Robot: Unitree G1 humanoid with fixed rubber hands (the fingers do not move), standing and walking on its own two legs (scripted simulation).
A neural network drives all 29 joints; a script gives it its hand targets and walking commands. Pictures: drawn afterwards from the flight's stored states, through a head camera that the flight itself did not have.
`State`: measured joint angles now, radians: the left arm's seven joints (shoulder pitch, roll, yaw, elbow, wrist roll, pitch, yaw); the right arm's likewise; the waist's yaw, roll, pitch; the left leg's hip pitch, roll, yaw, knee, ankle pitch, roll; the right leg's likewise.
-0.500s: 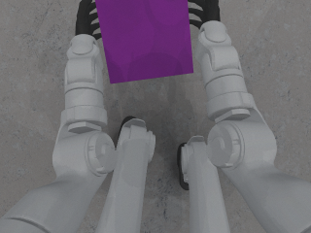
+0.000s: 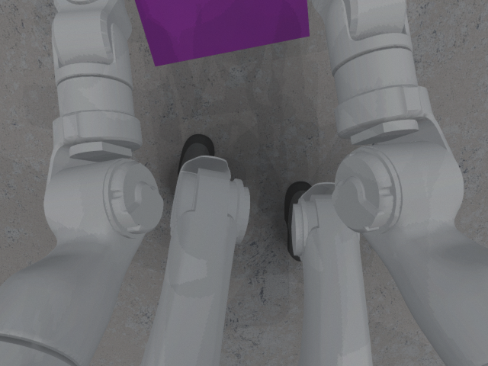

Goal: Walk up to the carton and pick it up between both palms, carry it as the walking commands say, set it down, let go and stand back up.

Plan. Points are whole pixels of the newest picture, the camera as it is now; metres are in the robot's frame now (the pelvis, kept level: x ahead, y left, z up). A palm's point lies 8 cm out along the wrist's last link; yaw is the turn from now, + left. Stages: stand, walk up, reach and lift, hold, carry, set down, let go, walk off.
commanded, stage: set down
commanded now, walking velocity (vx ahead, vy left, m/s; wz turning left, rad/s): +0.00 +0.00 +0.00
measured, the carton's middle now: out of the picture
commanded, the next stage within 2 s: none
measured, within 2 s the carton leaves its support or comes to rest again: neither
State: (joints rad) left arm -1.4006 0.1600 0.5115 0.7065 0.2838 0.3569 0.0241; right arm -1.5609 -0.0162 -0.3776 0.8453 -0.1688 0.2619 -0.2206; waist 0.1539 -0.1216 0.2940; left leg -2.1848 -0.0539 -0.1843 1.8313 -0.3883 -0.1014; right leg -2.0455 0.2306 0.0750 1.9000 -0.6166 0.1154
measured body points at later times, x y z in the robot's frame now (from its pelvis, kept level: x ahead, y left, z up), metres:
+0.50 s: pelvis -0.01 +0.00 -0.03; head +0.36 +0.10 +0.19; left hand +0.52 +0.30 -0.21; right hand +0.60 +0.05 -0.17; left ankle +0.14 +0.15 -0.42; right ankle +0.10 -0.13 -0.42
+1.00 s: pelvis +0.01 +0.00 -0.03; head +0.39 +0.07 +0.19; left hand +0.51 +0.28 -0.23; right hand +0.60 +0.03 -0.20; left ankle +0.14 +0.15 -0.42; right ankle +0.10 -0.13 -0.42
